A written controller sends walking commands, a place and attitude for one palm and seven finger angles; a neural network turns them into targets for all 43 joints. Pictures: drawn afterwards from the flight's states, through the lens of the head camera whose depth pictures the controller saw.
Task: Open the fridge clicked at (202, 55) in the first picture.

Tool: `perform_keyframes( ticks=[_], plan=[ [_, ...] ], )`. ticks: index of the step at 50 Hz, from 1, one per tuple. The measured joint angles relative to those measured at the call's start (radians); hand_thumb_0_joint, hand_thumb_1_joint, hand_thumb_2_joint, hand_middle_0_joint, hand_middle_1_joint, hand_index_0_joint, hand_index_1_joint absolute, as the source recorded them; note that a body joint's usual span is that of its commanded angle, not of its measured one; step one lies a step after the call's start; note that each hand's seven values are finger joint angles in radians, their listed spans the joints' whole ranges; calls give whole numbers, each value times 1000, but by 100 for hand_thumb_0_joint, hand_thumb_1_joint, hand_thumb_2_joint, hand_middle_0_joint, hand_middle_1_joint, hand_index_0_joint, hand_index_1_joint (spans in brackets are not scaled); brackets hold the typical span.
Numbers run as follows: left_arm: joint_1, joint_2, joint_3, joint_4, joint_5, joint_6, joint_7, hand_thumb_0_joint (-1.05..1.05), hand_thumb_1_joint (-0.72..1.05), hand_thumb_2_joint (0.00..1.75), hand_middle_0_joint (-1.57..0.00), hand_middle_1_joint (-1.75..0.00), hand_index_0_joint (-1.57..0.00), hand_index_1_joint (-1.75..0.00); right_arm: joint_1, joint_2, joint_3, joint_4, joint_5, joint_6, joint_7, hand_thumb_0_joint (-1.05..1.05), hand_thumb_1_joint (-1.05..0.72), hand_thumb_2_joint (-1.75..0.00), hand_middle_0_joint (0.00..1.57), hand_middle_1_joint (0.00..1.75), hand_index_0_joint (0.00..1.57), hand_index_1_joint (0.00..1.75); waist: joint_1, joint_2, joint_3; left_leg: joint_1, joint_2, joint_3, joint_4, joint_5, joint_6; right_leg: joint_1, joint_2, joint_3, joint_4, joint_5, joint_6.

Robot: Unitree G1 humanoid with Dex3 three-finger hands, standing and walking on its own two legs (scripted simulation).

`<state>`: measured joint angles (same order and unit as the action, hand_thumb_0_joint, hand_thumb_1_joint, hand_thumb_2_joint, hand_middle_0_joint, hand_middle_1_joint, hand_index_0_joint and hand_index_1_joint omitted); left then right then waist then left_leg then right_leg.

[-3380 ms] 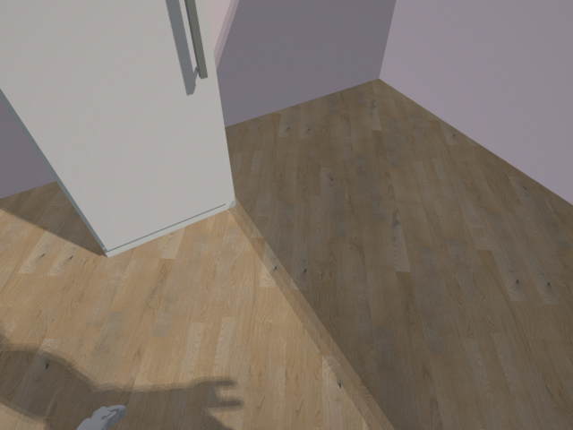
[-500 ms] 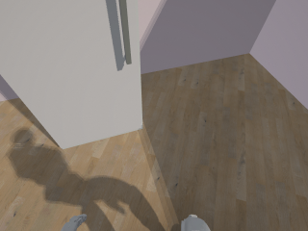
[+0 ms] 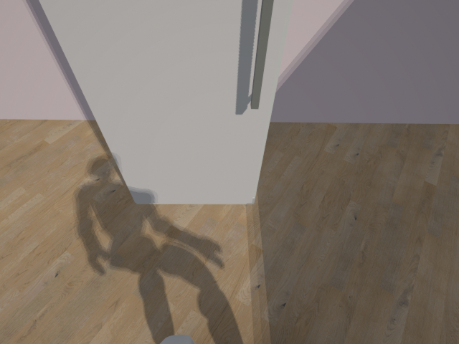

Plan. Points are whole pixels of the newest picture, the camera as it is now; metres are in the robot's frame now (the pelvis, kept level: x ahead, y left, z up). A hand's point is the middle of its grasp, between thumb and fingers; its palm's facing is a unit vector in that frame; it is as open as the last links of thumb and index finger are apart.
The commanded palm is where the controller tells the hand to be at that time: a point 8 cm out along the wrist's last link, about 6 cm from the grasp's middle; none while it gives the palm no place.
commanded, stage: take the last steps up to it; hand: right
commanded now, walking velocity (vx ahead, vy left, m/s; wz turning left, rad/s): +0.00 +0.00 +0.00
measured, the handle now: (261, 42) +0.75 -0.01 +0.13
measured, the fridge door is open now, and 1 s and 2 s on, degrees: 0 0 0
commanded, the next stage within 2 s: come to a stop and stand still in 0.86 s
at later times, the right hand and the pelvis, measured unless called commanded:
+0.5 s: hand out of the picture +0.05 -0.15 -0.18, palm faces +0.01 +0.98 -0.18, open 7.3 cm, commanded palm none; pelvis +0.07 +0.02 +0.00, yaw +4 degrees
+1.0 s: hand (273, 249) +0.35 -0.08 -0.17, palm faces -0.15 +0.96 -0.23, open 7.4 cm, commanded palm none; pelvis +0.23 +0.09 -0.02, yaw +8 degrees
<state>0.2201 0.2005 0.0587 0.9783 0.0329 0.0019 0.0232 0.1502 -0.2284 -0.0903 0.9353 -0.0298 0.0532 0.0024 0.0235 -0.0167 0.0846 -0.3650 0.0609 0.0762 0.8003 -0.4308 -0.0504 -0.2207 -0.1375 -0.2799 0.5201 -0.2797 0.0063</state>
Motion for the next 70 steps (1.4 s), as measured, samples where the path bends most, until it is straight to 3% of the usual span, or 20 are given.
perform_keyframes(
  ticks=[2, 3, 6, 9, 11, 18, 23, 26, 29, 31, 33, 36, 40, 44, 47, 50, 53, 58, 63, 70],
  plan=[
    [24, 15, 6, 13, -3, 8, -4, -1, 91, 90, -20, -30, -20, -30, -6, 10, 10, -8, 0, -13, 1, 0, -91, -90, 20, 30, 19, 30, 8, -11, -5, 60, -9, 14, -147, 95, 13, -9, -11, -13, 46, -25, 17],
    [40, 23, 8, 18, -7, 14, -6, 0, 91, 90, -20, -30, -20, -30, -5, 15, 16, -12, -3, -25, 0, 0, -91, -90, 20, 30, 19, 30, 9, -18, -13, 84, -13, 19, -201, 129, 46, -26, -20, -13, 91, -46, 26],
    [58, 48, 12, 45, -9, 51, -4, 0, 91, 90, -20, -30, -20, -30, -5, 50, 39, -3, -1, -45, -5, 0, -91, -90, 20, 30, 20, 30, 21, -65, -23, 87, -37, 33, -179, 96, 93, -122, -8, 117, 335, -227, 43],
    [73, 42, 9, 66, 0, 61, -15, 0, 91, 90, -20, -30, -20, -30, 25, 73, 44, 8, 3, -51, -12, 0, -91, -90, 20, 30, 20, 30, 15, -61, -50, 130, -48, 30, -246, 115, 98, -200, 12, 181, 523, -170, 45],
    [75, 32, 6, 68, 4, 53, -22, 0, 91, 90, -20, -30, -20, -30, 51, 81, 46, 22, 5, -59, -12, 0, -90, -90, 20, 30, 20, 30, 14, -50, -63, 157, -57, 23, -297, 136, 103, -229, 11, 194, 557, -106, 51],
    [49, -5, 3, 57, 4, 25, -31, 0, 91, 90, -20, -30, -20, -30, 132, 68, 40, 80, 1, -85, -10, -1, -93, -90, 20, 30, 20, 30, -7, -22, -74, 222, -92, 12, -397, 162, 117, -228, 8, 202, 406, -55, 58],
    [9, -24, -2, 49, -1, 9, -33, 0, 91, 90, -20, -30, -20, -30, 198, 64, 40, 133, -3, -86, -7, 0, -92, -90, 20, 30, 20, 30, -41, 3, -75, 255, -104, -1, -397, 129, 105, -175, 33, 187, 241, -85, 36],
    [-5, -32, -12, 36, -4, -24, -27, 0, 91, 90, -20, -30, -20, -30, 240, 61, 37, 167, 4, -78, -5, 0, -91, -90, 20, 30, 20, 30, -49, 21, -76, 254, -100, -12, -323, 65, 86, -83, 51, 165, 56, -19, 19],
    [-9, -49, -21, 30, 2, -53, -16, 0, 91, 90, -20, -30, -20, -30, 254, 59, 34, 198, 5, -53, 3, 0, -91, -90, 20, 30, 20, 30, -47, 53, -71, 139, -74, -36, -15, -31, 88, -52, 64, 127, 80, -37, -20],
    [11, -58, -25, 31, 1, -59, -6, 0, 91, 90, -20, -30, -20, -30, 247, 58, 30, 205, -3, -41, 11, 0, -91, -90, 20, 30, 20, 30, -37, 54, -74, 44, -57, -33, 173, -2, 83, -6, 65, 111, 38, -39, -24],
    [37, -57, -21, 43, -3, -64, 9, 0, 93, 90, -20, -30, -20, -30, 226, 56, 26, 198, -7, -41, 18, 0, -91, -90, 20, 30, 20, 30, -29, 54, -73, -35, -30, -30, 262, 60, 70, 43, 70, 105, -26, -22, -18],
    [80, -57, -25, 75, -5, -66, 12, 0, 93, 90, -20, -30, -20, -30, 183, 51, 21, 171, -7, -47, 20, 0, -91, -90, 20, 30, 20, 30, -27, 51, -64, -119, 9, -32, 266, 136, 48, 110, 72, 98, -109, -6, -14],
    [136, -67, -26, 115, -4, -60, 8, 0, 92, 90, -20, -30, -20, -30, 115, 48, 20, 139, -3, -49, 19, 0, -91, -90, 20, 30, 20, 30, -16, 43, -43, -160, 45, -14, 119, 186, 32, 178, 64, 91, -162, -16, 7],
    [175, -76, -20, 143, 1, -46, 1, 0, 91, 90, -20, -30, -20, -30, 49, 47, 21, 119, 0, -55, 16, 0, -91, -90, 20, 30, 19, 30, 13, 25, -16, -129, 42, 24, -83, 200, 37, 219, 45, 80, -138, -71, 41],
    [213, -80, -17, 162, -3, -36, -4, 0, 91, 90, -20, -30, -20, -30, 19, 42, 24, 104, -2, -78, 17, 0, -91, -90, 20, 30, 19, 30, 29, 11, -9, -50, 16, 53, -222, 263, 57, 215, 18, 85, -32, -159, 70],
    [196, -72, -17, 181, -17, -10, -7, 0, 91, 90, -20, -30, -20, -30, -16, 59, 28, 99, 2, -112, 4, 0, -91, -90, 20, 30, 20, 30, 27, -22, 14, -48, -1, 82, -143, 222, 102, 70, -1, 175, 329, -258, 25],
    [154, -60, -15, 174, -23, 3, 1, 0, 91, 90, -20, -30, -20, -30, -22, 85, 44, 101, 6, -108, -12, 0, -91, -90, 20, 30, 20, 30, 15, -32, 11, 9, -9, 94, -192, 206, 102, -61, 28, 218, 527, -228, 15],
    [57, -41, -8, 118, -27, 29, 8, 0, 91, 90, -20, -30, -20, -30, -26, 96, 49, 88, 5, -82, -38, -1, -93, -89, 20, 30, 20, 30, -1, -34, -8, 51, -13, 99, -273, 231, 113, -181, 63, 226, 481, -170, 35],
    [-43, -13, 7, 58, -16, 56, -1, 0, 91, 90, -20, -30, -20, -30, -25, 97, 47, 70, 2, -59, -45, -1, -93, -89, 20, 30, 20, 30, -24, -33, 1, 52, -1, 96, -285, 242, 105, -254, 100, 244, 532, -140, 58],
    [-109, -3, 9, -1, -19, 45, -10, 0, 91, 90, -20, -30, -20, -30, 5, 61, 35, 54, -11, -35, -42, 0, -91, -90, 20, 30, 20, 30, -50, 10, 4, 22, 33, 93, -271, 259, 72, -164, 101, 237, 333, -138, 52]
  ],
)
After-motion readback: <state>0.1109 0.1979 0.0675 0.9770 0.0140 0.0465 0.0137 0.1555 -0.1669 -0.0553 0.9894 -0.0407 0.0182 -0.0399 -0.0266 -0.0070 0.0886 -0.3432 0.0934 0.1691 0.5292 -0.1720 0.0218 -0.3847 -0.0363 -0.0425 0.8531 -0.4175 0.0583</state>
